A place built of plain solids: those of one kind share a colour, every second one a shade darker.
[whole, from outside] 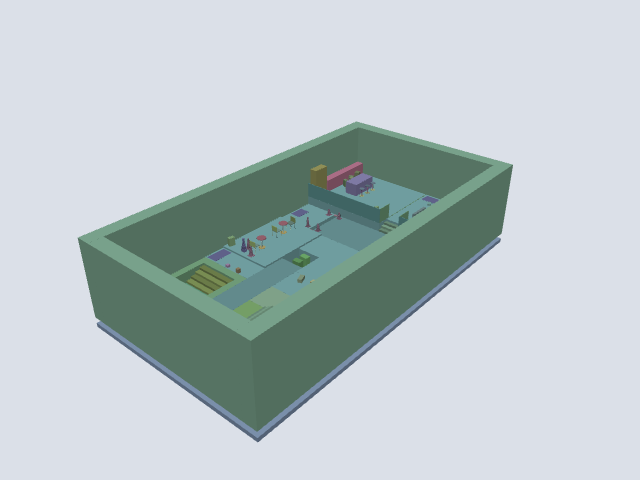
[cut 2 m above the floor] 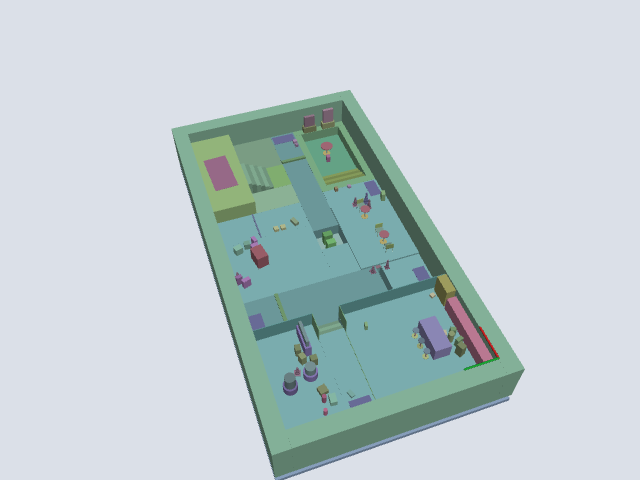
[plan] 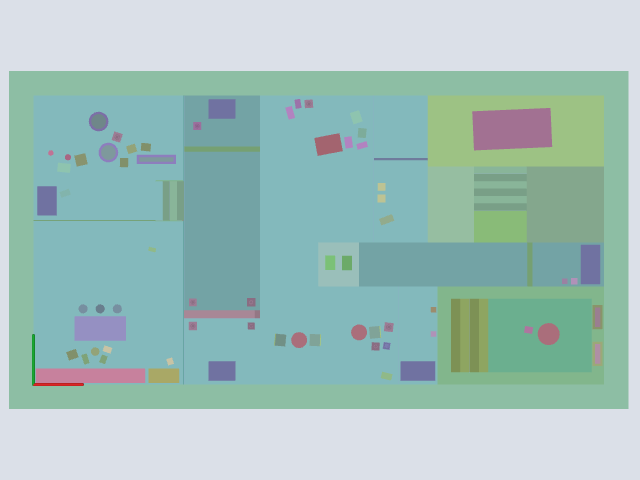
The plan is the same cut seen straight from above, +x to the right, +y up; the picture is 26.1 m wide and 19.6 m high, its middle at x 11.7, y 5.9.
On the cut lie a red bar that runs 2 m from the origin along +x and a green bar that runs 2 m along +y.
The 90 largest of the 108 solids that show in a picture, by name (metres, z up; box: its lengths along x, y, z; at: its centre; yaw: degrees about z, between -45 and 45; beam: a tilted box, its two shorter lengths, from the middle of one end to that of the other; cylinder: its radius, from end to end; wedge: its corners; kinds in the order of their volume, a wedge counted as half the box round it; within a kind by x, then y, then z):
{
 "wall_1": {"box": [1.0, 11.8, 5.5], "at": [-0.5, 5.9, 1.75]},
 "wall_2": {"box": [25.3, 1.0, 5.5], "at": [11.65, -0.5, 1.75]},
 "wall_3": {"box": [25.3, 1.0, 5.5], "at": [11.65, 12.3, 1.75]},
 "wall_4": {"box": [1.0, 11.8, 5.5], "at": [23.8, 5.9, 1.75]},
 "floor_1": {"box": [5.28, 1.6, 1.0], "at": [2.64, 7.5, 0.14]},
 "floor_2": {"box": [6.15, 6.7, 1.01], "at": [3.08, 3.35, 0.14]},
 "floor_3": {"box": [6.15, 3.5, 1.0], "at": [3.08, 10.05, 0.14]},
 "floor_4": {"box": [3.1, 2.7, 1.0], "at": [7.7, 1.35, -0.5]},
 "floor_5": {"box": [3.1, 8.77, 1.0], "at": [7.7, 7.42, -0.5]},
 "floor_6": {"box": [2.38, 1.8, 1.0], "at": [10.44, 4.9, -0.5]},
 "floor_7": {"box": [4.65, 6.0, 1.0], "at": [11.57, 8.8, -0.5]},
 "floor_8": {"box": [5.65, 4.0, 1.12], "at": [12.07, 2.0, -0.44]},
 "floor_9": {"box": [2.2, 6.0, 1.0], "at": [15.0, 8.8, -0.5]},
 "floor_10": {"box": [1.6, 4.0, 1.0], "at": [15.7, 2.0, -0.5]},
 "floor_11": {"box": [10.01, 1.8, 1.0], "at": [18.3, 4.9, -0.5]},
 "floor_base_1": {"box": [25.3, 13.8, 0.3], "at": [11.65, 5.9, -1.57]},
 "floor_deck_1": {"box": [7.2, 2.9, 2.15], "at": [19.7, 10.35, 0.08]},
 "floor_fore_1": {"box": [1.89, 3.1, 1.0], "at": [17.05, 7.35, -0.5]},
 "floor_fore_2": {"box": [3.16, 3.1, 1.0], "at": [21.72, 7.35, -0.5]},
 "floor_rim_1": {"box": [0.55, 4.0, 1.0], "at": [16.77, 2.0, -0.5]},
 "floor_rim_2": {"box": [5.75, 0.5, 1.0], "at": [19.93, 0.25, -0.5]},
 "floor_rim_3": {"box": [5.75, 0.5, 1.0], "at": [19.93, 3.75, -0.5]},
 "floor_rim_4": {"box": [0.5, 4.0, 1.0], "at": [23.05, 2.0, -0.5]},
 "step_tread_1": {"box": [0.29, 1.6, 0.84], "at": [5.42, 7.5, 0.06]},
 "step_tread_2": {"box": [0.29, 1.6, 0.68], "at": [5.71, 7.5, -0.02]},
 "step_tread_3": {"box": [0.29, 1.6, 0.52], "at": [6.0, 7.5, -0.1]},
 "step_tread_4": {"box": [2.15, 0.3, 1.17], "at": [19.07, 7.25, -0.42]},
 "step_tread_5": {"box": [2.15, 0.3, 1.33], "at": [19.07, 7.55, -0.34]},
 "step_tread_6": {"box": [2.15, 0.3, 1.5], "at": [19.07, 7.85, -0.25]},
 "step_tread_7": {"box": [2.15, 0.3, 1.66], "at": [19.07, 8.15, -0.17]},
 "step_tread_8": {"box": [2.15, 0.3, 1.82], "at": [19.07, 8.45, -0.09]},
 "step_tread_9": {"box": [2.15, 0.3, 1.99], "at": [19.07, 8.75, -0.01]},
 "floor_pit_1": {"box": [4.23, 3.0, 0.3], "at": [20.68, 2.0, -0.95]},
 "floor_before_steps_1": {"box": [2.15, 1.3, 1.0], "at": [19.07, 6.45, -0.5]},
 "step_down_1": {"box": [0.38, 3.0, 0.84], "at": [17.24, 2.0, -0.58]},
 "step_down_2": {"box": [0.38, 3.0, 0.68], "at": [17.62, 2.0, -0.66]},
 "step_down_3": {"box": [0.38, 3.0, 0.52], "at": [18.0, 2.0, -0.74]},
 "step_down_4": {"box": [0.38, 3.0, 0.36], "at": [18.38, 2.0, -0.82]},
 "counter_1": {"box": [4.48, 0.59, 0.95], "at": [2.33, 0.35, 1.12]},
 "island_1": {"box": [2.1, 1.0, 0.94], "at": [2.73, 2.28, 1.12]},
 "floor_bed_1": {"box": [1.66, 1.8, 0.55], "at": [12.46, 4.9, -1.12]},
 "tall_1": {"box": [1.25, 0.59, 2.2], "at": [5.33, 0.35, 1.75]},
 "piece_1": {"cylinder": 0.4, "from": [2.66, 10.74, 0.64], "to": [2.66, 10.74, 1.14]},
 "piece_2": {"cylinder": 0.4, "from": [3.06, 9.47, 0.64], "to": [3.06, 9.47, 1.14]},
 "piece_3": {"box": [1.6, 0.38, 0.85], "at": [5.02, 9.19, 1.06]},
 "trolley_1": {"box": [1.05, 0.75, 0.95], "at": [12.05, 9.8, 0.47], "yaw": 10.8},
 "plant_1": {"cylinder": 0.3, "from": [2.66, 10.74, 1.14], "to": [2.66, 10.74, 1.9]},
 "plant_2": {"cylinder": 0.3, "from": [3.06, 9.47, 1.14], "to": [3.06, 9.47, 1.65]},
 "plant_3": {"box": [1.4, 0.18, 0.56], "at": [5.02, 9.19, 1.77]},
 "floor_gap_1": {"box": [3.1, 0.33, 0.45], "at": [7.7, 2.87, -1.18]},
 "rail_rim_1": {"box": [0.04, 6.7, 1.1], "at": [6.13, 3.35, 1.2]},
 "rail_rim_2": {"box": [0.04, 3.5, 1.1], "at": [6.13, 10.05, 1.19]},
 "bin_1": {"box": [0.42, 0.36, 0.85], "at": [1.59, 1.22, 1.07], "yaw": 19.6},
 "bin_2": {"cylinder": 0.17, "from": [2.52, 1.34, 0.65], "to": [2.52, 1.34, 1.38]},
 "bin_3": {"box": [0.34, 0.38, 0.66], "at": [3.7, 9.06, 0.97], "yaw": -1.4},
 "bin_4": {"box": [0.38, 0.33, 0.65], "at": [4.01, 9.62, 0.96], "yaw": 17.4},
 "bin_5": {"box": [0.4, 0.32, 0.62], "at": [4.59, 9.69, 0.95], "yaw": -5.8},
 "step_stone_1": {"box": [0.41, 0.6, 0.9], "at": [12.12, 4.97, -0.45]},
 "step_stone_2": {"box": [0.41, 0.6, 0.9], "at": [12.8, 4.96, -0.45]},
 "edgeE_1": {"box": [0.41, 1.0, 0.5], "at": [23.04, 1.25, 0.25]},
 "edgeE_2": {"box": [0.41, 1.0, 0.5], "at": [23.04, 2.75, 0.25]},
 "edgeE_plant_1": {"box": [0.21, 0.8, 1.16], "at": [23.04, 1.25, 1.08]},
 "edgeE_plant_2": {"box": [0.21, 0.8, 0.91], "at": [23.04, 2.75, 0.95]},
 "suitcase_1": {"box": [0.28, 0.51, 0.64], "at": [10.48, 11.1, 0.32], "yaw": 15.7},
 "suitcase_2": {"box": [0.24, 0.38, 0.69], "at": [10.8, 11.46, 0.34], "yaw": 8.6},
 "suitcase_3": {"box": [0.31, 0.47, 0.75], "at": [12.87, 9.89, 0.38], "yaw": 7.9},
 "suitcase_4": {"box": [0.44, 0.24, 0.67], "at": [13.42, 9.76, 0.34], "yaw": 16.2},
 "low_mat_1": {"box": [0.8, 1.2, 0.06], "at": [0.55, 7.5, 0.62]},
 "low_mat_2": {"box": [1.1, 0.8, 0.06], "at": [7.7, 0.55, -0.02]},
 "low_mat_3": {"box": [1.1, 0.8, 0.06], "at": [7.7, 11.25, -0.02]},
 "low_mat_4": {"box": [1.42, 0.8, 0.06], "at": [15.7, 0.55, -0.02]},
 "low_mat_5": {"box": [0.8, 1.62, 0.06], "at": [22.75, 4.9, -0.02]},
 "low_rug_1": {"box": [3.2, 1.6, 0.06], "at": [19.55, 10.43, 1.13], "yaw": 2.5},
 "bag_1": {"box": [0.53, 0.37, 0.4], "at": [1.25, 8.85, 0.84], "yaw": -5.7},
 "bag_2": {"box": [0.4, 0.49, 0.52], "at": [13.18, 10.91, 0.26], "yaw": 18.2},
 "bag_3": {"box": [0.34, 0.39, 0.46], "at": [13.42, 10.27, 0.23], "yaw": -5.3},
 "step_hump_1": {"box": [3.1, 0.22, 0.15], "at": [7.7, 9.61, 0.03]},
 "step_hump_2": {"box": [0.22, 1.8, 0.2], "at": [20.27, 4.9, 0.05]},
 "cabin_bag_1": {"box": [0.23, 0.41, 0.63], "at": [2.12, 1.04, 0.96], "yaw": 17.3},
 "cabin_bag_2": {"box": [0.25, 0.33, 0.55], "at": [2.86, 1.03, 0.92], "yaw": -19.9},
 "cabin_bag_3": {"box": [0.44, 0.27, 0.61], "at": [14.42, 0.34, 0.42], "yaw": -13.5},
 "rail_1": {"box": [1.13, 0.04, 1.1], "at": [5.54, 6.68, 1.2]},
 "rail_2": {"box": [1.13, 0.04, 1.1], "at": [5.54, 8.32, 1.19]},
 "carton_1": {"box": [0.46, 0.46, 0.31], "at": [1.94, 9.17, 0.8], "yaw": 12.8},
 "inway_duffel_1": {"box": [0.57, 0.29, 0.29], "at": [14.42, 6.72, 0.1], "yaw": 20.7},
 "edge_step_stool_1": {"box": [0.33, 0.33, 0.21], "at": [14.21, 7.59, 0.1]},
 "edge_step_stool_2": {"box": [0.32, 0.32, 0.23], "at": [14.21, 8.07, 0.12]},
 "backpack_1": {"box": [0.34, 0.28, 0.48], "at": [20.22, 2.23, -0.56], "yaw": -10.0},
 "umbrella_stand_1": {"cylinder": 0.12, "from": [1.41, 9.28, 0.64], "to": [1.41, 9.28, 1.22]},
 "top_1": {"cylinder": 0.45, "from": [21.04, 2.06, -0.1], "to": [21.04, 2.06, -0.06]}
}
